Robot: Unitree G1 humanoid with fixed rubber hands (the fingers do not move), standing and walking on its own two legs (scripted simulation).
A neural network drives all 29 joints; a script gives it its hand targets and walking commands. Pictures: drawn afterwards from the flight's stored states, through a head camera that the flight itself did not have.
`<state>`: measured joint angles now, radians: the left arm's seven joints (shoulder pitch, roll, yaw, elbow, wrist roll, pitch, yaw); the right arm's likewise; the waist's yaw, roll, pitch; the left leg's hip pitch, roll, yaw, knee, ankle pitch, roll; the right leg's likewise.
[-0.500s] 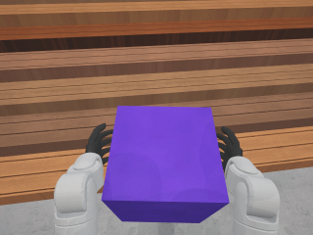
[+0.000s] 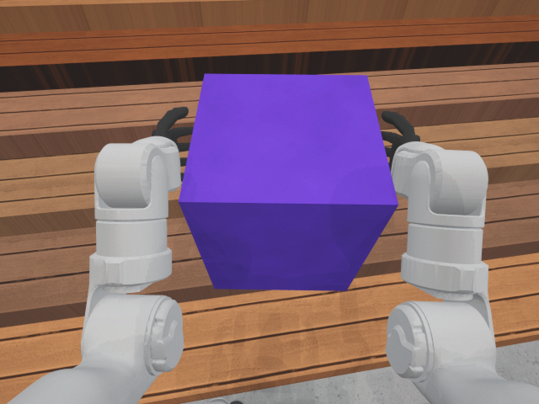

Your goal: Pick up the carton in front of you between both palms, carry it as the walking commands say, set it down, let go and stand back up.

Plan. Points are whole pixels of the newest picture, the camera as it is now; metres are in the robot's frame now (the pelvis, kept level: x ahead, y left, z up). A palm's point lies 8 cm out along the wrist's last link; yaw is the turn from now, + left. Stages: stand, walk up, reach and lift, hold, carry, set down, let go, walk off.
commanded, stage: carry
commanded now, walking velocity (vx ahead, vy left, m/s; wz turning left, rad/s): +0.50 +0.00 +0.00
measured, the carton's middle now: (282, 193) +0.39 +0.00 +0.11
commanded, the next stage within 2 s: none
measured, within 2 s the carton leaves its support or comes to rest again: neither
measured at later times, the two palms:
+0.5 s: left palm (198, 34) +0.72 +0.16 +0.18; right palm (353, 33) +0.75 -0.14 +0.18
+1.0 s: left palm out of the picture +1.05 +0.14 +0.36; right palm out of the picture +1.01 -0.16 +0.35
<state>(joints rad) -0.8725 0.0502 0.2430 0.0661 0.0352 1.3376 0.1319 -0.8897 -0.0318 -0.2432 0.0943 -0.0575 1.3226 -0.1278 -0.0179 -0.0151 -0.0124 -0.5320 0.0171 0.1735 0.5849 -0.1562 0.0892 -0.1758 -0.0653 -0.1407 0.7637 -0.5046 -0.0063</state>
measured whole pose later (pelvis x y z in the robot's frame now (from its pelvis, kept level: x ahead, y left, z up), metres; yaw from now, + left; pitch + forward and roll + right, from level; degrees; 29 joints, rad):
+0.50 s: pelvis +0.35 -0.03 +0.05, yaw +1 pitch +5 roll -3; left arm -0.80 -0.05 0.23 -0.04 0.09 1.26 0.14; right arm -0.78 0.00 -0.32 -0.07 -0.04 1.28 -0.13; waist 0.09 0.04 0.11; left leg -0.38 -0.01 -0.10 1.35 -0.28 0.05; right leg -0.75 0.03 -0.19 0.98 -0.26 -0.15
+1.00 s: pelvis +0.64 +0.03 +0.21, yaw +0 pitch +4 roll +2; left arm -0.94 0.02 0.37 0.15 0.10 1.37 0.12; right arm -0.88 0.00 -0.25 0.13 -0.05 1.34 -0.16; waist -0.15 -0.02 0.06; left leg -0.48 -0.05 0.17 0.69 -0.29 0.11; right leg -0.62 0.06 0.07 1.57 -0.35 -0.04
